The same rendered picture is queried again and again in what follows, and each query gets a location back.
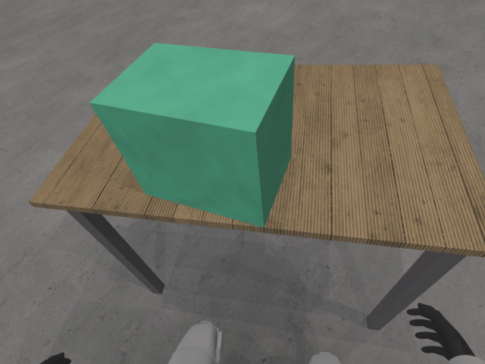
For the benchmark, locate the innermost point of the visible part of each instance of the table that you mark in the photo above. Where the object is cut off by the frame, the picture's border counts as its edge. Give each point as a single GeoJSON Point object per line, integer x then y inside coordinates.
{"type": "Point", "coordinates": [379, 156]}

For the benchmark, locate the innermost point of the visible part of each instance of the right robot hand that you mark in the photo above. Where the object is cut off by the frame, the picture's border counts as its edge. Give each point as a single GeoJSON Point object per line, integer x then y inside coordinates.
{"type": "Point", "coordinates": [453, 343]}

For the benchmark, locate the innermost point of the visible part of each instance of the carton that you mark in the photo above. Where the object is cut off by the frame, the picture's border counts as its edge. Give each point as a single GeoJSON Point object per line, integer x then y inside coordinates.
{"type": "Point", "coordinates": [206, 128]}

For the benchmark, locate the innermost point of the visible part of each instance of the robot left thigh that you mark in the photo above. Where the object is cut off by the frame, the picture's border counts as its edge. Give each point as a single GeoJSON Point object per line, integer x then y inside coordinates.
{"type": "Point", "coordinates": [200, 345]}

